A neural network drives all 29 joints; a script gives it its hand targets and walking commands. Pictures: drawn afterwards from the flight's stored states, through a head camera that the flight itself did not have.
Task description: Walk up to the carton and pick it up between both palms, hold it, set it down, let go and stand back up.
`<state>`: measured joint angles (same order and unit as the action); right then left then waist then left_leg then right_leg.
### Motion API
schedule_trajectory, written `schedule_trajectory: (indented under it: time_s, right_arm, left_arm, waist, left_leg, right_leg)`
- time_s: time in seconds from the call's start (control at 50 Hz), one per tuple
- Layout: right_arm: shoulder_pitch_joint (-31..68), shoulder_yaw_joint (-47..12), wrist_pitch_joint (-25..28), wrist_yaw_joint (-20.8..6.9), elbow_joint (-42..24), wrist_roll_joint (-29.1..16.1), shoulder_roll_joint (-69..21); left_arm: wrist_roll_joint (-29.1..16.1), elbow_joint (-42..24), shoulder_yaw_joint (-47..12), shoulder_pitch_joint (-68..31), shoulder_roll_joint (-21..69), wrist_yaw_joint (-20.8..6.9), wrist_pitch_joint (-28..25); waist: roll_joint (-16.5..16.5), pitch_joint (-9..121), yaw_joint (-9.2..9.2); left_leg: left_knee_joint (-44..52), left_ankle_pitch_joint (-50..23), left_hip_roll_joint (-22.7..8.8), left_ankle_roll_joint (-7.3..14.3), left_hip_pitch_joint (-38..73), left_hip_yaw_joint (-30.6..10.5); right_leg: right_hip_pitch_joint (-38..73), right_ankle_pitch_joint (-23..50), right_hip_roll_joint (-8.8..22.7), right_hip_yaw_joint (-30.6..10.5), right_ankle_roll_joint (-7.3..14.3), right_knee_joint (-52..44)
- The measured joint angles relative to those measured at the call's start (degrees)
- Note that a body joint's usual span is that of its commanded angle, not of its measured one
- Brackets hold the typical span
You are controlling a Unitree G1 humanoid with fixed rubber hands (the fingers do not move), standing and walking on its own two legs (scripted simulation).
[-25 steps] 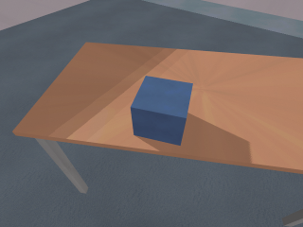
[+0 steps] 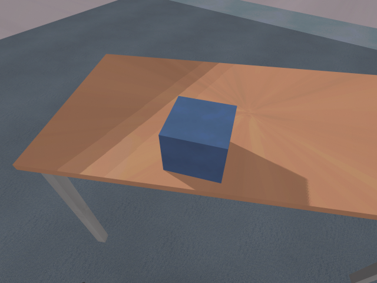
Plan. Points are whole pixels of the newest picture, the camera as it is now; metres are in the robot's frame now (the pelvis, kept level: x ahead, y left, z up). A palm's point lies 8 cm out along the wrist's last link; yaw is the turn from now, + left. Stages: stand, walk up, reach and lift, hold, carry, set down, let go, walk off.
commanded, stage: stand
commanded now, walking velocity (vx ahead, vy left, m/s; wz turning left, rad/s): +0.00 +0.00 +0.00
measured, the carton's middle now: (199, 138) +0.48 -0.02 +0.02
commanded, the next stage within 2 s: none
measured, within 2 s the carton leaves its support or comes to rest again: neither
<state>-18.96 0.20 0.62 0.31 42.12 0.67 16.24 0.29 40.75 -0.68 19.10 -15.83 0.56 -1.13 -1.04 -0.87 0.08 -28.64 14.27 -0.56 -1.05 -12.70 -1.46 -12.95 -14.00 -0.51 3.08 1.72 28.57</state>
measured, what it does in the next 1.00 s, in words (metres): stands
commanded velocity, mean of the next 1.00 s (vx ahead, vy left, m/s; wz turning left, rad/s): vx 0.00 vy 0.00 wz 0.00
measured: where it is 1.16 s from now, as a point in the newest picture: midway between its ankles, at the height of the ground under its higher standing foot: outside the picture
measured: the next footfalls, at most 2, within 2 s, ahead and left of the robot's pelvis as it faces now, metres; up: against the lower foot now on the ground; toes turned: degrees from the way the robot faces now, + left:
none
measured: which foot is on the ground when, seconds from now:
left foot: down 0.00-1.00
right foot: down 0.00-1.00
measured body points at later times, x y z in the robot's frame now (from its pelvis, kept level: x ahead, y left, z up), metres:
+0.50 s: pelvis +0.00 +0.00 +0.00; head +0.00 +0.00 +0.45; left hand +0.08 +0.27 -0.12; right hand +0.07 -0.26 -0.12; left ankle +0.01 +0.13 -0.74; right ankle +0.02 -0.10 -0.74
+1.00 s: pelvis +0.00 +0.01 +0.00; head +0.01 +0.01 +0.45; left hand +0.08 +0.27 -0.12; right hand +0.07 -0.26 -0.12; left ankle +0.01 +0.13 -0.74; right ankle +0.02 -0.10 -0.74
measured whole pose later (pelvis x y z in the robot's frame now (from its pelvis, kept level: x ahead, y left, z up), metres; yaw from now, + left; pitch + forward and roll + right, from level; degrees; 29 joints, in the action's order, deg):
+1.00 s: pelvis +0.00 +0.01 +0.00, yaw +0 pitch -1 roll +0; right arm -19.3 -0.4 0.7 0.8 44.4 0.4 16.1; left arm 0.2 43.8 -0.4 19.1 -15.5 0.7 -0.7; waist -0.5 -1.1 -0.2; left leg -27.9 14.3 -0.3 -0.6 -12.2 -1.5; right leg -12.2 -13.6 -0.3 2.4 1.0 27.2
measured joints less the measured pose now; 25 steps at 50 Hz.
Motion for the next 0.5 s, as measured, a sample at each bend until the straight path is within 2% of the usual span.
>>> schedule_trajectory:
  time_s: [0.5]
  right_arm:
    - [-0.9,-0.6,0.1,0.2,1.5,-0.1,-0.2]
  left_arm:
    - [0.0,1.4,0.3,0.2,0.2,0.0,0.3]
  waist:
    - [0.4,0.0,-0.22]
  left_leg:
    - [0.2,0.1,-0.1,0.1,0.1,-0.2]
  right_leg:
    - [0.3,0.3,-0.1,-0.2,-0.2,-0.8]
